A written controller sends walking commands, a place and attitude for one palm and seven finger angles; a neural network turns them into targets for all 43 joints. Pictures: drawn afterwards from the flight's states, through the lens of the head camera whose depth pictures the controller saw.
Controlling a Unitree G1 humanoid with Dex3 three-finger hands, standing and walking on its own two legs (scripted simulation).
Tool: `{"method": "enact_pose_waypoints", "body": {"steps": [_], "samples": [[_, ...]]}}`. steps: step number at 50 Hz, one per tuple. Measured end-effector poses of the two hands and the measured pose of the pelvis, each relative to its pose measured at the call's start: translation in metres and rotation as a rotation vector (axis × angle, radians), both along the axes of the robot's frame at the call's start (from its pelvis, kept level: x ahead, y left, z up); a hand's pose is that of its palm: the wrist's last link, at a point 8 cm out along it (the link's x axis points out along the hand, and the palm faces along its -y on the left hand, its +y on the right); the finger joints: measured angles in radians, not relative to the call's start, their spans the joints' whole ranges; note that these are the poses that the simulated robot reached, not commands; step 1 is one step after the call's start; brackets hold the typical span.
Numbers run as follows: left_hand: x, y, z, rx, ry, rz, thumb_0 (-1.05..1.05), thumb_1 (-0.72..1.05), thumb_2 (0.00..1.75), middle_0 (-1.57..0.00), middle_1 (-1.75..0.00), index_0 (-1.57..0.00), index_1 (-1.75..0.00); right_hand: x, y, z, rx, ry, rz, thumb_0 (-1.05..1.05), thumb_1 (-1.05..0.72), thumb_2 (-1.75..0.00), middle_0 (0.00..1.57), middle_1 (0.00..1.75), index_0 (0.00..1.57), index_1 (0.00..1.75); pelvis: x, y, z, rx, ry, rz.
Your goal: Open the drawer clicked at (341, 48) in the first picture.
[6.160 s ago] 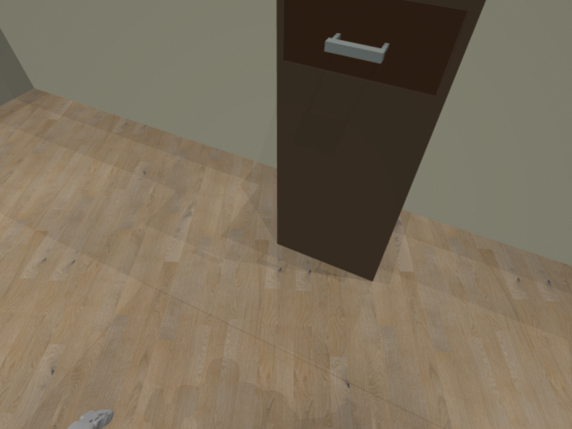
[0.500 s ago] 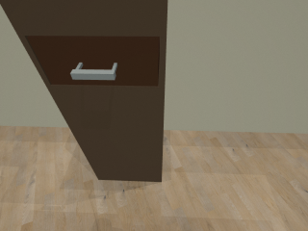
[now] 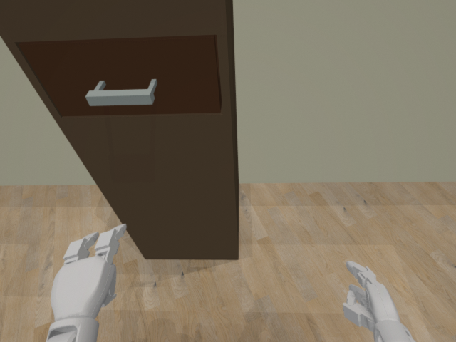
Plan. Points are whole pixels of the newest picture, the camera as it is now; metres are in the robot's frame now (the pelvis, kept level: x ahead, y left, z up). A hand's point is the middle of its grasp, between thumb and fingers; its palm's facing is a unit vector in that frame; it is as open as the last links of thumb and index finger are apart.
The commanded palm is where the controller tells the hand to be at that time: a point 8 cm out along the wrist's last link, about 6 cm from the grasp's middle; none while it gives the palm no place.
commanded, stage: raise the hand with hooked fingers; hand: left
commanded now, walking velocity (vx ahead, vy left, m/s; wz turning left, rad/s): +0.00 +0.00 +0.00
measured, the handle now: (124, 91) +0.55 +0.27 +0.17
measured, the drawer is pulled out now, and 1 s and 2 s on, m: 0.00 0.00 0.00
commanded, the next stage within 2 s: move the hooked fingers above the handle in 1.58 s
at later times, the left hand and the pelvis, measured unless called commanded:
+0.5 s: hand (81, 251) +0.23 +0.25 +0.09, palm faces +0.06 -0.09 -0.99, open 11.0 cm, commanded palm +0.20 +0.25 +0.14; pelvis +0.01 +0.00 +0.01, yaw +3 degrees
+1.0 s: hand (36, 175) +0.28 +0.29 +0.20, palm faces +0.17 -0.04 -0.98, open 13.6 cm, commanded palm +0.24 +0.28 +0.26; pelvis +0.00 +0.02 +0.03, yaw +4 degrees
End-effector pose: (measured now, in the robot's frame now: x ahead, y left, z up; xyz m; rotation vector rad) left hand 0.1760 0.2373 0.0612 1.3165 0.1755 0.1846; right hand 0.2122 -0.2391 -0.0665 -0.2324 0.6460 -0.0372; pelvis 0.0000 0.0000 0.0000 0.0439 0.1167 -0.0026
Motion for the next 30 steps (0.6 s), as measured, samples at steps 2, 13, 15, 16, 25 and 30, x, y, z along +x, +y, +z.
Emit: {"method": "enact_pose_waypoints", "body": {"steps": [2, 13, 15, 16, 25, 30], "samples": [[-0.014, -0.008, -0.004, 0.05, 0.019, -0.031, 0.01, 0.68, 0.8, -0.21, -0.44, -0.22, -0.45, 0.02, 0.003, 0.009, -0.007, -0.023, 0.049, 0.02, -0.91, -0.9, 0.2, 0.3, 0.2, 0.3, -0.001, -0.004, -0.002, 0.004, 0.007, 0.003], [-0.032, 0.015, 0.014, 0.165, -0.054, 0.049, 0.01, 0.4, 0.69, -0.25, -0.61, -0.26, -0.61, 0.054, 0.047, 0.001, -0.011, 0.013, 0.219, 0.01, -0.91, -0.9, 0.2, 0.3, 0.2, 0.3, -0.004, -0.02, -0.008, -0.02, -0.029, 0.085], [-0.017, 0.018, 0.028, 0.168, -0.081, 0.049, 0.01, 0.35, 0.67, -0.26, -0.64, -0.26, -0.64, 0.046, 0.055, -0.004, 0.019, 0.037, 0.214, 0.01, -0.91, -0.9, 0.2, 0.3, 0.2, 0.3, -0.003, -0.019, -0.006, -0.023, -0.043, 0.089], [-0.009, 0.018, 0.035, 0.167, -0.087, 0.045, 0.01, 0.33, 0.66, -0.26, -0.65, -0.27, -0.66, 0.042, 0.058, -0.006, 0.033, 0.052, 0.208, 0.01, -0.91, -0.9, 0.2, 0.3, 0.2, 0.3, -0.002, -0.018, -0.004, -0.023, -0.049, 0.087], [0.028, 0.016, 0.078, 0.152, -0.039, -0.051, 0.0, 0.13, 0.57, -0.27, -0.79, -0.28, -0.79, -0.005, 0.052, -0.018, 0.074, 0.188, 0.113, 0.01, -0.9, -0.9, 0.21, 0.3, 0.2, 0.3, 0.006, -0.005, 0.014, -0.022, -0.087, 0.054], [0.032, 0.024, 0.095, 0.16, -0.067, -0.076, 0.0, 0.02, 0.52, -0.28, -0.86, -0.28, -0.87, -0.017, 0.037, -0.021, 0.031, 0.236, 0.074, 0.01, -0.9, -0.9, 0.21, 0.3, 0.2, 0.3, 0.006, 0.004, 0.018, -0.027, -0.102, 0.059]]}}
